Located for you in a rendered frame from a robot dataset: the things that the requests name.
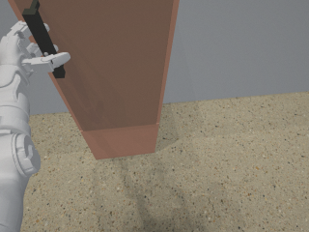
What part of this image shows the handle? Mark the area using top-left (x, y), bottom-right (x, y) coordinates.
top-left (22, 0), bottom-right (66, 78)

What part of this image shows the left robot forearm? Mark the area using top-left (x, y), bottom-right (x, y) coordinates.
top-left (0, 64), bottom-right (31, 138)

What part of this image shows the left robot upper arm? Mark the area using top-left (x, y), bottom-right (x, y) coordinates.
top-left (0, 133), bottom-right (41, 232)

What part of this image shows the robot left hand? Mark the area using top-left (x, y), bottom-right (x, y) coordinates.
top-left (0, 20), bottom-right (70, 78)

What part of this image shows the cupboard door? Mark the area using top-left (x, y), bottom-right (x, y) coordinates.
top-left (14, 0), bottom-right (174, 131)

